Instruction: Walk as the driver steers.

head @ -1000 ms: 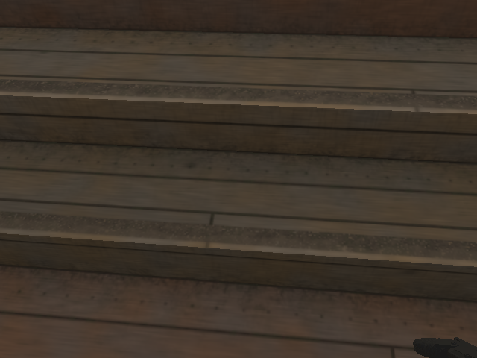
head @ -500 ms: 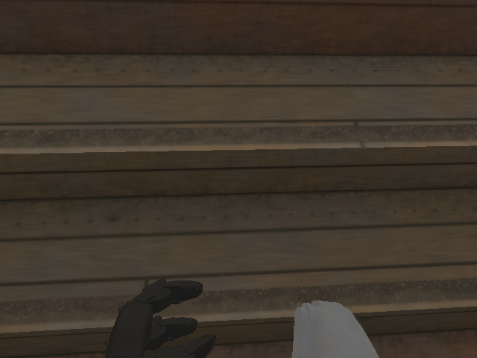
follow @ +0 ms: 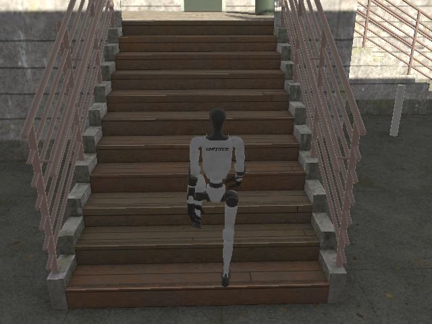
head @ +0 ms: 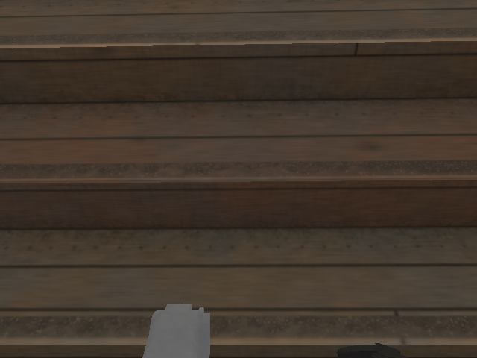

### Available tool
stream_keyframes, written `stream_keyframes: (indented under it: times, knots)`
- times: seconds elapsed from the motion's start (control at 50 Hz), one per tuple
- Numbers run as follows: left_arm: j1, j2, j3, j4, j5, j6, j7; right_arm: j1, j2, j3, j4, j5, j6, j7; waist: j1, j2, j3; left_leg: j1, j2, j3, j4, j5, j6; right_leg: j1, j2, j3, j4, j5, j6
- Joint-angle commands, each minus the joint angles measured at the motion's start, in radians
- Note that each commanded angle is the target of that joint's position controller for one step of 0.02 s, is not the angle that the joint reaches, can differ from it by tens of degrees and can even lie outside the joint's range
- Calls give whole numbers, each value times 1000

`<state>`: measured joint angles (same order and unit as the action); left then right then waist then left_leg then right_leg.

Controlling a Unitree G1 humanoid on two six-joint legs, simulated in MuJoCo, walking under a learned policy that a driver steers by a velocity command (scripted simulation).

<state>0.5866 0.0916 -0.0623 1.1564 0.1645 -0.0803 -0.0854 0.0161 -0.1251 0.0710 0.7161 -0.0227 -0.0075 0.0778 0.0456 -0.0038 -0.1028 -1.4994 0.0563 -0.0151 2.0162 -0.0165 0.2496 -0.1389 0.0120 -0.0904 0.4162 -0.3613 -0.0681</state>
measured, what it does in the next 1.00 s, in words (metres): climbs: left foot 0.17 m higher, then right foot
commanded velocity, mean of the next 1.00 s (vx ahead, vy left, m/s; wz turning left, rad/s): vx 0.33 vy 0.00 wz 0.13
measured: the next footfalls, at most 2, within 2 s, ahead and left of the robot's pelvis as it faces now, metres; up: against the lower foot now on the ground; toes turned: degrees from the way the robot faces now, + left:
left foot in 0.14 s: +0.27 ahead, +0.12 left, +0.17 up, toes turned +4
right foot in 0.60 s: +0.30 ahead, -0.10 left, +0.17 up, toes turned -4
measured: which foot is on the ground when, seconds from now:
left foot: up 0.00-0.12, down 0.14-0.66, up 0.68-1.00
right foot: down 0.00-0.18, up 0.20-0.58, down 0.60-1.00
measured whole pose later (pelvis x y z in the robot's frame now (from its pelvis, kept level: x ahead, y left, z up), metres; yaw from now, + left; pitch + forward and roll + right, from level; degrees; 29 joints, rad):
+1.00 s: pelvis +0.40 +0.00 +0.18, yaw +8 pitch +8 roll +4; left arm 0.60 0.04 -0.08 1.18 0.11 -0.09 -0.07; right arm -0.07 -0.08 0.08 0.78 -0.01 0.05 0.11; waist 0.07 -0.06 -0.16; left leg -1.22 0.06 0.19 1.52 -0.29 0.23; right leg 0.02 -0.07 -0.21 0.09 -0.24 -0.04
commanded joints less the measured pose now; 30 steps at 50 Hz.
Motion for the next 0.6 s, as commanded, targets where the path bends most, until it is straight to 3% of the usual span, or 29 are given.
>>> stream_keyframes:
  times: [0.02, 0.04, 0.06, 0.08, 0.1, 0.12, 0.14, 0.16, 0.18, 0.2, 0.22, 0.24, 0.26, 0.28, 0.3, 0.32, 0.36, 0.38, 0.4, 0.42, 0.44, 0.46, 0.48, 0.5, 0.52, 0.54, 0.56, 0.58, 0.6]
  knots:
    - [167, 58, -14, 14, -24, -9, -27, -387, -21, 10, -163, -15, 33, 0, 65, -109, 104, 95, 57, 137, -262, -76, -35, -78, -264, 218, -360, 252, -188]
    - [79, 63, -18, -34, -54, -22, -28, -314, -5, 11, -128, -31, 39, 11, 17, -139, 115, 211, 44, 161, -335, -124, -46, -70, -268, 172, -359, 419, -178]
    - [-19, 111, -16, -64, -80, -29, -32, -250, 11, 21, -108, -35, 57, 29, -43, -144, 77, 433, 10, 196, -412, -152, -46, -167, -257, 87, -327, 692, -189]
    - [-31, 189, -4, -83, -104, -44, -28, -212, 5, 17, -106, -26, 65, 38, -81, -177, 20, 602, -45, 214, -461, -144, -93, -164, -258, 56, -267, 1154, -212]
    - [-8, 259, 19, -75, -128, -61, -32, -248, -68, -4, -130, -5, 56, 40, -100, -194, 2, 700, -107, 247, -650, -249, -117, -72, -256, 63, -205, 1558, -209]
    - [26, 293, 38, -60, -146, -64, -31, -226, -93, -17, -119, -5, 46, 34, -104, -208, -11, 764, -161, 273, -867, -306, -125, 75, -267, 71, -129, 1749, -179]
    - [16, 332, 63, -50, -142, -61, -31, -148, -111, -28, -93, 0, 32, 17, -120, -241, -38, 888, -175, 255, -1035, -284, -106, 124, -277, 66, -45, 1844, -140]
    - [45, 283, 69, -61, -84, -64, -34, 98, -168, -51, -20, -13, 23, -11, -151, -114, -251, 1328, -69, 42, -975, 194, 1, -99, -258, 89, 209, 1752, -58]
    - [99, 204, 55, -87, -64, -57, -51, 316, -199, -57, 58, -5, 26, -16, -179, 95, -493, 1683, 101, -412, -1218, 181, 166, -376, -126, 171, 437, 1111, -27]
    - [-17, 183, 89, -68, -127, -21, -59, 576, -241, -92, 140, -66, 35, -13, -291, 220, -416, 1606, 251, -794, -1520, 60, 254, -528, 69, 268, 938, 226, 14]
    - [-51, 155, 104, -68, -160, -20, -51, 568, -278, -118, 189, -84, -15, -29, -254, 116, -191, 1416, 248, -790, -1550, -120, 165, -705, 68, 427, 1267, 286, -6]
    - [-114, 139, 106, -86, -153, -27, -25, 405, -258, -117, 198, -54, -52, -35, -176, 84, -70, 1254, 218, -619, -1515, -127, 124, -775, 25, 388, 1369, 279, -1]
    - [-182, 132, 106, -126, -136, -23, 5, 280, -169, -100, 212, -28, -66, -34, -112, 19, -78, 1197, 207, -514, -1505, -20, 117, -807, 19, 346, 1406, 230, -16]
    - [-237, 104, 93, -160, -131, -7, 23, 214, -54, -69, 232, -22, -65, -23, -67, -19, -83, 1139, 197, -448, -1553, 88, 97, -810, 30, 360, 1480, 270, -64]
    - [-276, 76, 83, -197, -131, 9, 29, 125, 7, -46, 232, -17, -60, -15, -3, -7, -99, 1085, 188, -379, -1599, 171, 72, -808, 7, 337, 1526, 227, -90]
    - [-264, 42, 73, -202, -135, 18, 37, 38, 53, -28, 225, -16, -69, -15, 44, -16, -70, 1025, 148, -260, -1628, 221, 29, -822, -3, 338, 1471, 162, -100]
    - [-268, 56, 65, -213, -126, 23, 38, 43, 33, -35, 228, -30, -95, -22, 82, -32, -84, 1018, 80, -50, -1623, 281, -25, -832, -45, 264, 1347, 133, -69]
    - [-252, 71, 68, -188, -138, 26, 12, -6, 18, -34, 194, -35, -104, -11, 109, -66, -83, 934, 31, 55, -1628, 232, -70, -706, -97, 210, 1238, 202, -17]
    - [-225, 106, 74, -160, -145, 30, -11, -40, -34, -40, 153, -39, -114, -8, 116, -47, -65, 816, -29, 138, -1655, 206, -102, -573, -98, 148, 1137, 244, 28]
    - [-126, 162, 95, -117, -155, 20, -25, -128, -123, -55, 97, -43, -117, -10, 165, 40, -60, 630, -87, 229, -1742, 275, -136, -256, -72, 59, 1089, 303, 64]
    - [-156, 219, 110, -126, -144, 10, -34, -108, -183, -74, 78, -31, -117, -16, 129, 20, -42, 605, -81, 213, -1776, 165, -120, -162, -59, 37, 1007, 342, 110]
    - [-222, 244, 120, -143, -120, 9, -33, -55, -214, -85, 80, -23, -107, -20, 79, 25, -16, 691, -50, 167, -1784, -14, -87, -174, -59, 32, 896, 308, 132]
    - [-268, 260, 126, -164, -93, 14, -17, 12, -248, -103, 101, -27, -95, -24, 38, 41, 28, 833, 24, 78, -1781, -149, -27, -255, -67, 51, 774, 260, 130]
    - [-295, 258, 123, -191, -84, 26, 7, 81, -260, -113, 142, -39, -88, -19, 17, 66, 71, 986, 126, -19, -1785, -158, 41, -342, -94, 104, 662, 243, 108]
    - [-315, 240, 114, -219, -85, 39, 34, 123, -228, -117, 170, -40, -88, -9, -3, 72, 92, 1146, 203, -97, -1768, -128, 83, -414, -126, 150, 531, 193, 88]
    - [-337, 222, 106, -245, -92, 47, 58, 172, -191, -117, 201, -28, -94, 1, -23, 89, 99, 1256, 248, -155, -1751, -107, 102, -437, -139, 155, 431, 132, 71]
    - [-352, 199, 99, -274, -99, 47, 76, 200, -165, -116, 217, -10, -98, 3, -42, 95, 85, 1334, 270, -181, -1723, -69, 87, -426, -142, 143, 341, 58, 65]
    - [-350, 193, 97, -301, -122, 42, 85, 191, -161, -121, 222, 6, -89, 1, -35, 79, 70, 1380, 270, -172, -1674, -17, 70, -376, -106, 88, 201, 36, 54]
    - [-318, 196, 99, -281, -138, 39, 89, 221, -171, -122, 235, 5, -71, 13, -37, 72, 65, 1379, 249, -168, -1627, 97, 67, -293, -69, 38, 122, 60, 39]
Keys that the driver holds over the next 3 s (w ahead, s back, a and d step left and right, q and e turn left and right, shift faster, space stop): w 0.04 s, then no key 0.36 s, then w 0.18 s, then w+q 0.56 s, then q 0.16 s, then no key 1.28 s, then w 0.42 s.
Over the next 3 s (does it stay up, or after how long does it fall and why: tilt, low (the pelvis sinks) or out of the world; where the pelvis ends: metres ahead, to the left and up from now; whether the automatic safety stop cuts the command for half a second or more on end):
stays up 0.64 0.03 0.36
